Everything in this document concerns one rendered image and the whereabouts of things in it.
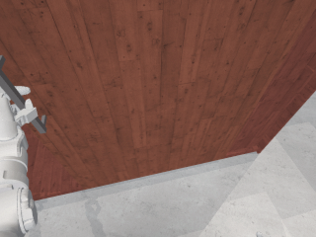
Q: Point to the robot left hand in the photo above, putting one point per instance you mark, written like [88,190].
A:
[10,112]

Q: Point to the left robot upper arm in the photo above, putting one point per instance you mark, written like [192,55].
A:
[18,212]

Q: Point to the wardrobe door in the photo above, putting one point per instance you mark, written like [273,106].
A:
[288,82]
[133,88]

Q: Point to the left robot forearm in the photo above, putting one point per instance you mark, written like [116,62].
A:
[13,157]

